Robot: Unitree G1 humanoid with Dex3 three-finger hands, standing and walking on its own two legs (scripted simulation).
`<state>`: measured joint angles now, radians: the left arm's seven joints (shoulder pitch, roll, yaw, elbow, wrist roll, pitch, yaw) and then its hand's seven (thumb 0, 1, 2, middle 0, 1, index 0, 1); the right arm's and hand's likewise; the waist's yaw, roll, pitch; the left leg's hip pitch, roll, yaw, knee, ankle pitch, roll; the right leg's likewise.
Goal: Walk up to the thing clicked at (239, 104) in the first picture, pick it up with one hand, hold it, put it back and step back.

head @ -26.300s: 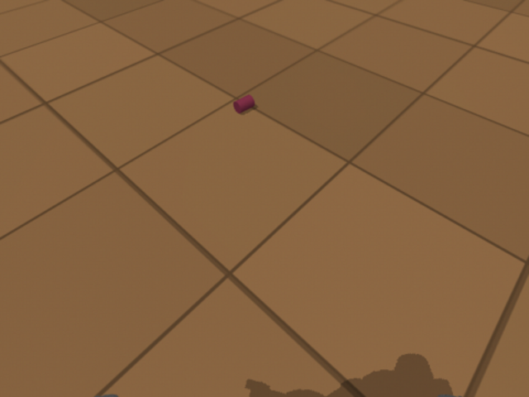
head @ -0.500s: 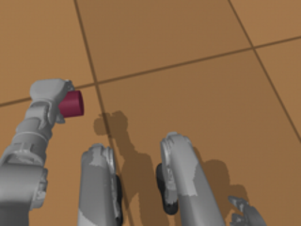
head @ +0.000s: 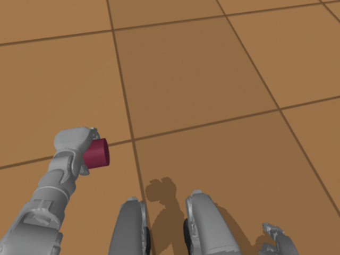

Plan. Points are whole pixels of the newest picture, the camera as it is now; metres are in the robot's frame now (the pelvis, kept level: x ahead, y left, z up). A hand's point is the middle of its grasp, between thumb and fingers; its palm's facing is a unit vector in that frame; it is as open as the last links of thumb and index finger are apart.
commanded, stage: lift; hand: left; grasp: from above
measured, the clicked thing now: (86, 155) +0.39 +0.22 -0.12
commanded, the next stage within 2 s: hold in 0.68 s
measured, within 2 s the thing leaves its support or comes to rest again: neither
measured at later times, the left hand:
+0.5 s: hand (61, 142) +0.36 +0.22 +0.02, palm faces -0.45 -0.06 -0.89, open 10.5 cm
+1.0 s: hand (48, 129) +0.37 +0.23 +0.08, palm faces -0.45 -0.04 -0.89, open 10.5 cm
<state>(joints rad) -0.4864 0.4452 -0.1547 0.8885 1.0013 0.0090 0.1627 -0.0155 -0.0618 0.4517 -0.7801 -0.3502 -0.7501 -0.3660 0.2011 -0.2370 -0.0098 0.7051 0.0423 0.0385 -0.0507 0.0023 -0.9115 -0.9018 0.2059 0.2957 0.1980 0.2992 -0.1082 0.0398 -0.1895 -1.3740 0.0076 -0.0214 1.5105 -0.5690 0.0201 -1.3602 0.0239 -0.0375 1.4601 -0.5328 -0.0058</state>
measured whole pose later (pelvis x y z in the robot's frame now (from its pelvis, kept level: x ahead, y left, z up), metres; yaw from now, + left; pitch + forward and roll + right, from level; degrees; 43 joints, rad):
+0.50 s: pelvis +0.04 +0.00 +0.11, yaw +0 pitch +14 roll -1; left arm -0.37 0.40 -0.19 0.89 1.02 -0.02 0.17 -0.02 -0.05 0.45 -0.78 -0.32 -0.75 -0.34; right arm 0.26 -0.25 -0.03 0.73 0.04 0.03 -0.05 0.00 -0.91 -0.90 0.21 0.30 0.20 0.30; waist -0.07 0.03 -0.11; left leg -0.80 0.01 0.01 0.99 -0.43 0.02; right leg -0.80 0.03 0.00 0.94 -0.39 0.00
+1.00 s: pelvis +0.06 +0.00 +0.15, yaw +0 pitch +8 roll -1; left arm -0.32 0.40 -0.21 0.82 1.01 -0.03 0.11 -0.02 -0.03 0.42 -0.79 -0.30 -0.75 -0.32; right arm 0.24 -0.26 -0.04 0.72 0.05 0.04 -0.05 0.00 -0.90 -0.90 0.21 0.30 0.20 0.30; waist -0.04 0.03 -0.07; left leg -0.52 0.00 0.02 0.73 -0.35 0.02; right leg -0.53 0.02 0.01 0.70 -0.31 0.00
